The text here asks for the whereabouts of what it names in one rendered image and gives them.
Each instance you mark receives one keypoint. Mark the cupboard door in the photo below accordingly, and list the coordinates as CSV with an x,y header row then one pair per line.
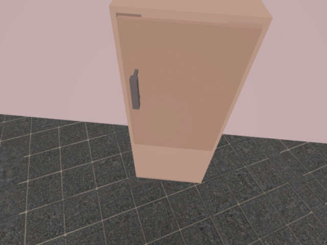
x,y
188,75

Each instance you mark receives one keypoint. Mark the handle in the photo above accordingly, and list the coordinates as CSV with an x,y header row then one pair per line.
x,y
134,88

